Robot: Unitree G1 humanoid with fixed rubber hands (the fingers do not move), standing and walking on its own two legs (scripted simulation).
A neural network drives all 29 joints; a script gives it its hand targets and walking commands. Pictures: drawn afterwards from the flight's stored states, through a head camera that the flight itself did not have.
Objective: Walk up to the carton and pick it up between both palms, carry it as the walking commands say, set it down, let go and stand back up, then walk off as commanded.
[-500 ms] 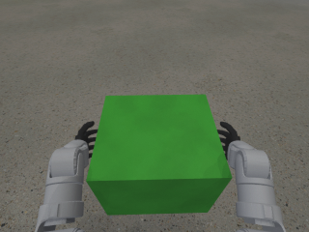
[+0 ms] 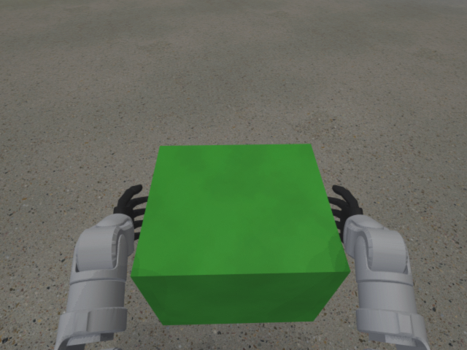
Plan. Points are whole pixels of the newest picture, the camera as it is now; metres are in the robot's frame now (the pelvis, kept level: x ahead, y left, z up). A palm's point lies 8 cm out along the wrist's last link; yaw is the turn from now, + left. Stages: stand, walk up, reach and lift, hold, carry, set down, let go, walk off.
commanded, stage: carry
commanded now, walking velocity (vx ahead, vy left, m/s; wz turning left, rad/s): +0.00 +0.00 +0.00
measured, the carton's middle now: (237, 234) +0.35 +0.00 +0.02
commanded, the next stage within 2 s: hold in 0.26 s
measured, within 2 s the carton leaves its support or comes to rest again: neither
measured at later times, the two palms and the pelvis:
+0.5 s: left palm (121, 269) +0.26 +0.19 +0.04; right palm (349, 263) +0.27 -0.19 +0.05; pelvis +0.00 +0.00 +0.01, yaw +4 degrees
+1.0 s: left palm (122, 248) +0.29 +0.20 +0.06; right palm (345, 240) +0.31 -0.18 +0.07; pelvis +0.01 +0.00 +0.02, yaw +4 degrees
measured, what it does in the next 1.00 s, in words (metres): stands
